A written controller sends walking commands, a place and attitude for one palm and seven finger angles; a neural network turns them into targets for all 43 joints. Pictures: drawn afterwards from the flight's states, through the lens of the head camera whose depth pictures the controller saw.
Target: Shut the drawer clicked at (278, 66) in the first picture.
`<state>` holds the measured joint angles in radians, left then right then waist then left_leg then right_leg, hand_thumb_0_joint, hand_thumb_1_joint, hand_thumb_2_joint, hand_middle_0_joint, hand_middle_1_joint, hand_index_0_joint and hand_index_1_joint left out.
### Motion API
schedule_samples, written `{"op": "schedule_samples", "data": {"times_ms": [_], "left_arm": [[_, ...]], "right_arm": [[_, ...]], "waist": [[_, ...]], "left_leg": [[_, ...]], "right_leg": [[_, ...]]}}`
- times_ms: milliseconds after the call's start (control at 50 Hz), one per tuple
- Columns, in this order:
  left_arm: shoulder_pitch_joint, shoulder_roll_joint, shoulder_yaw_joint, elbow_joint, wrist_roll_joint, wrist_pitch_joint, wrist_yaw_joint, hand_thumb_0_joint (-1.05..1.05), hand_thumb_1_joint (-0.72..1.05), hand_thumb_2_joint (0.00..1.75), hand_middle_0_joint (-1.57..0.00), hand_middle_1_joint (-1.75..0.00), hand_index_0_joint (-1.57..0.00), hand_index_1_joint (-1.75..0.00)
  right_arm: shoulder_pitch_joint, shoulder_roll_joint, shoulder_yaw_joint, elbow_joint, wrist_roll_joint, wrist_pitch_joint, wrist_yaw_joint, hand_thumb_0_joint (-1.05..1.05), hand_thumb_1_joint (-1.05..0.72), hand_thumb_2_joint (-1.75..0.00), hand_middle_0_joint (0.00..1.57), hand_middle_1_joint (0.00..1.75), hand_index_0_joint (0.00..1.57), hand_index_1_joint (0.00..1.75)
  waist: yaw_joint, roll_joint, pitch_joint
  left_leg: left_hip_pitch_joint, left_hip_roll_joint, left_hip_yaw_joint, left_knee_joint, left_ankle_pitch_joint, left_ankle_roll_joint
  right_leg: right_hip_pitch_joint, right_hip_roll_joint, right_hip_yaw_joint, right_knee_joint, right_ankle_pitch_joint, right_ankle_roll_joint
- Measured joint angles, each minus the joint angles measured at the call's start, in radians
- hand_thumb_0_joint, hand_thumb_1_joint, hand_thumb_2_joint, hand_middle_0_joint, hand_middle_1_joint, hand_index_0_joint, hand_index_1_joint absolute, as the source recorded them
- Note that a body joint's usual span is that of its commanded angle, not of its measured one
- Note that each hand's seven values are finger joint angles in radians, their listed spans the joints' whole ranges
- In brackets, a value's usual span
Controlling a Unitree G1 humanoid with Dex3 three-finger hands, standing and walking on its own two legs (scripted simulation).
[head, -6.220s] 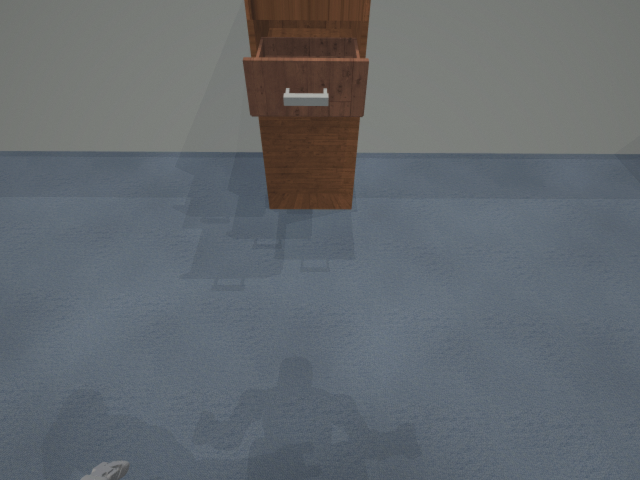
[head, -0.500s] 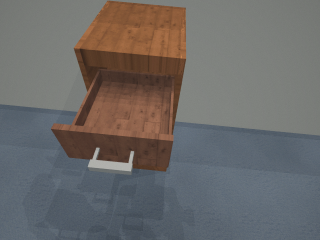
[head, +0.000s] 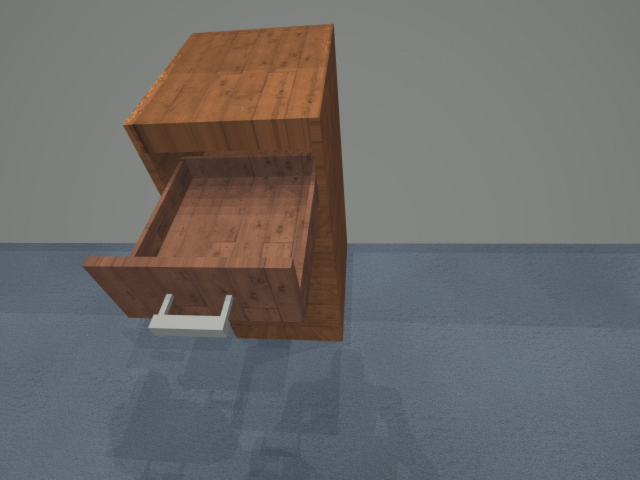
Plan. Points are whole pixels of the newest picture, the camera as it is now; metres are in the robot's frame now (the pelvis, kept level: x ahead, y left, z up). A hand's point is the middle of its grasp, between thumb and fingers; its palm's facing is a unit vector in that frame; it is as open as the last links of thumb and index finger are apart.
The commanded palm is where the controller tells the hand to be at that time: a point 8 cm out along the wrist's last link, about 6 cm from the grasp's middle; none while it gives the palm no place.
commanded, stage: come to a stop and stand still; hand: left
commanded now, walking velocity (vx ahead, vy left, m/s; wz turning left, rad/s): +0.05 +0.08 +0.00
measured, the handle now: (194, 313) +0.37 +0.25 -0.05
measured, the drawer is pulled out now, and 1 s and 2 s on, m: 0.29 0.29 0.29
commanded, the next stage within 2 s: look again from close up in 1.72 s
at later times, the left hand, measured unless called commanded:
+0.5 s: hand out of the picture -0.02 +0.23 -0.19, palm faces +0.06 -0.98 -0.17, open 7.4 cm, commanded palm none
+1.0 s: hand out of the picture +0.01 +0.22 -0.18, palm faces +0.03 -0.98 -0.20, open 7.4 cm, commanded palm none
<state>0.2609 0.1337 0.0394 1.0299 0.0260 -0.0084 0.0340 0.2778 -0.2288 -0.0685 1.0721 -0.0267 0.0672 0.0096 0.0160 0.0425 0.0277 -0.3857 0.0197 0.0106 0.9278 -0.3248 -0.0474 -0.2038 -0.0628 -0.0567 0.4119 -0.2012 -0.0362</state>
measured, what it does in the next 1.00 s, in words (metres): steps on the spot: left foot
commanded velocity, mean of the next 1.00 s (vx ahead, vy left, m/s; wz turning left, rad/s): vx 0.00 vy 0.00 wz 0.00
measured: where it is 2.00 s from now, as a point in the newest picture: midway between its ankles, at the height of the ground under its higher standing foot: outside the picture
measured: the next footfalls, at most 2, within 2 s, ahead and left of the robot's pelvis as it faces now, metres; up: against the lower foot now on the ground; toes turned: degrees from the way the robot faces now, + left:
left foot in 0.26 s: +0.01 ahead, +0.18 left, +0.00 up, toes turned +2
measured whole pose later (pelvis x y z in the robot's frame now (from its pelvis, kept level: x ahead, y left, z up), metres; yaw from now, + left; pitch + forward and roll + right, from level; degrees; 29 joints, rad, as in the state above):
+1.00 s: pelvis +0.01 +0.05 -0.01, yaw +0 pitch -1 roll +0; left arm 0.25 0.14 0.01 1.16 0.01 -0.01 0.04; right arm 0.32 -0.12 0.00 1.16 -0.01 -0.02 -0.03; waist 0.00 0.00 0.03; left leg -0.09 0.02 0.03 0.38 -0.27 -0.01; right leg -0.18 -0.06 -0.04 0.41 -0.21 0.04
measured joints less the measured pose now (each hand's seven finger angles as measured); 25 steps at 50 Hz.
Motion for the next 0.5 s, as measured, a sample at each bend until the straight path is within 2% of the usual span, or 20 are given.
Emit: {"op": "schedule_samples", "data": {"times_ms": [80, 160, 220, 260, 320, 360, 420, 500], "left_arm": [[0.015, 0.003, 0.005, 0.002, 0.004, -0.001, 0.001, 0.00, 0.91, 0.90, -0.20, -0.30, -0.20, -0.30], [0.038, 0.011, 0.008, 0.023, 0.008, 0.006, -0.003, 0.00, 0.91, 0.90, -0.20, -0.30, -0.20, -0.30], [0.053, 0.022, 0.009, 0.049, 0.003, 0.016, -0.005, 0.00, 0.90, 0.90, -0.20, -0.30, -0.20, -0.30], [0.060, 0.024, 0.007, 0.065, -0.003, 0.025, -0.005, 0.00, 0.90, 0.90, -0.20, -0.30, -0.20, -0.30], [0.050, 0.046, 0.007, 0.088, -0.003, 0.037, -0.003, 0.00, 0.91, 0.90, -0.20, -0.30, -0.20, -0.30], [0.045, 0.052, 0.002, 0.097, -0.001, 0.034, -0.005, 0.00, 0.91, 0.90, -0.20, -0.30, -0.20, -0.30], [0.034, 0.043, -0.011, 0.112, -0.003, 0.023, -0.009, 0.00, 0.91, 0.90, -0.20, -0.30, -0.19, -0.30], [0.023, 0.028, -0.024, 0.125, -0.004, 0.016, -0.010, 0.00, 0.91, 0.90, -0.20, -0.30, -0.19, -0.30]], "right_arm": [[-0.004, -0.004, 0.002, -0.002, 0.001, 0.003, -0.004, 0.00, -0.91, -0.90, 0.19, 0.29, 0.20, 0.30], [-0.030, 0.001, 0.008, -0.011, 0.008, -0.010, -0.008, 0.00, -0.91, -0.90, 0.19, 0.29, 0.20, 0.30], [-0.048, 0.012, 0.018, -0.020, 0.013, -0.034, -0.014, 0.00, -0.91, -0.90, 0.19, 0.29, 0.20, 0.30], [-0.049, 0.016, 0.025, -0.025, 0.013, -0.056, -0.019, 0.00, -0.91, -0.90, 0.19, 0.29, 0.20, 0.30], [-0.053, 0.061, 0.043, -0.011, 0.008, -0.057, -0.025, 0.00, -0.91, -0.90, 0.19, 0.29, 0.20, 0.30], [-0.052, 0.078, 0.049, -0.002, 0.008, -0.058, -0.036, 0.00, -0.92, -0.90, 0.20, 0.29, 0.20, 0.30], [-0.053, 0.075, 0.054, 0.010, 0.013, -0.063, -0.042, 0.00, -0.94, -0.90, 0.20, 0.30, 0.20, 0.30], [-0.049, 0.069, 0.056, 0.020, 0.016, -0.068, -0.042, 0.00, -0.94, -0.90, 0.20, 0.30, 0.20, 0.30]], "waist": [[0.016, -0.009, 0.010], [0.033, -0.026, 0.013], [0.036, -0.036, 0.007], [0.027, -0.021, -0.005], [0.030, -0.074, -0.008], [0.033, -0.095, -0.012], [0.034, -0.090, -0.009], [0.022, -0.076, -0.010]], "left_leg": [[0.031, 0.007, 0.000, -0.071, -0.035, -0.004], [0.090, 0.007, 0.010, -0.218, -0.058, 0.005], [0.169, 0.004, 0.019, -0.397, 0.025, 0.014], [0.214, 0.020, 0.004, -0.496, 0.063, 0.024], [0.215, -0.005, 0.010, -0.476, 0.053, 0.034], [0.228, -0.016, 0.015, -0.490, 0.059, 0.040], [0.244, -0.018, 0.019, -0.501, 0.063, 0.047], [0.255, -0.018, 0.025, -0.513, 0.064, 0.053]], "right_leg": [[-0.008, -0.008, -0.006, -0.006, 0.010, 0.005], [-0.019, -0.012, 0.000, -0.004, 0.018, 0.019], [-0.034, -0.007, 0.003, 0.023, 0.009, 0.037], [-0.057, 0.012, -0.011, 0.072, -0.015, 0.051], [-0.053, -0.008, 0.006, 0.091, -0.048, 0.056], [-0.040, -0.016, 0.015, 0.069, -0.016, 0.060], [-0.015, -0.017, 0.018, 0.037, 0.000, 0.081], [0.003, -0.016, 0.022, 0.005, 0.011, 0.089]]}}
